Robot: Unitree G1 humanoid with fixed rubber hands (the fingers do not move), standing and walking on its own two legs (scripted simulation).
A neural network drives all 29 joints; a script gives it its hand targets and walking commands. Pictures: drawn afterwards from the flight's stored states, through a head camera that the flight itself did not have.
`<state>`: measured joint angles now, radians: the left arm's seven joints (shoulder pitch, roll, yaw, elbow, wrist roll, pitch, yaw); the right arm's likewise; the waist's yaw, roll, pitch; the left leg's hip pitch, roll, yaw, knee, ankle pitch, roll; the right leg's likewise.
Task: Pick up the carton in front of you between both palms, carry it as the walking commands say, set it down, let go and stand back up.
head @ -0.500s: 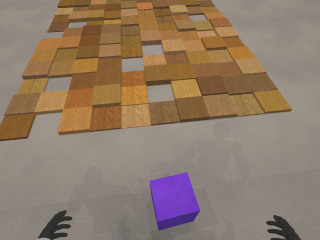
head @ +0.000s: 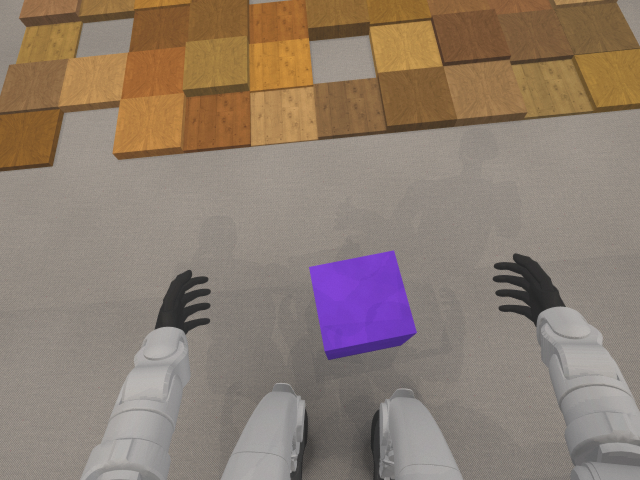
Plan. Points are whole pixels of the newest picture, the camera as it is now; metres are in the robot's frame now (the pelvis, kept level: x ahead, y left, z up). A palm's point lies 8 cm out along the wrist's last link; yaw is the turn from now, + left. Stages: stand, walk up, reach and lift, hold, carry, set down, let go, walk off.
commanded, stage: reach and lift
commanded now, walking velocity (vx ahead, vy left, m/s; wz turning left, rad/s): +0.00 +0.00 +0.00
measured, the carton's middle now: (358, 309) +0.41 -0.03 -0.58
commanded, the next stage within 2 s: none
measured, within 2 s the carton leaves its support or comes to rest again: neither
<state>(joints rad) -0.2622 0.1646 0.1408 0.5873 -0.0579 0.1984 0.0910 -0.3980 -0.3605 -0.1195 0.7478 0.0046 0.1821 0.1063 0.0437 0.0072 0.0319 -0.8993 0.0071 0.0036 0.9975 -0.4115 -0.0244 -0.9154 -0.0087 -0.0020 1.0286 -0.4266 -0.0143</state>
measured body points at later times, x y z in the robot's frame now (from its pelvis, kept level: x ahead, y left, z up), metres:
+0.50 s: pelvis -0.06 -0.02 -0.07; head +0.23 -0.05 +0.27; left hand +0.40 +0.17 -0.17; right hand +0.49 -0.21 -0.17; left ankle +0.03 +0.13 -0.67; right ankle +0.03 -0.11 -0.67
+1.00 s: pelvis -0.08 +0.00 -0.25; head +0.27 -0.03 +0.03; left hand +0.39 +0.18 -0.41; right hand +0.46 -0.21 -0.42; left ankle +0.03 +0.13 -0.67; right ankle +0.03 -0.11 -0.67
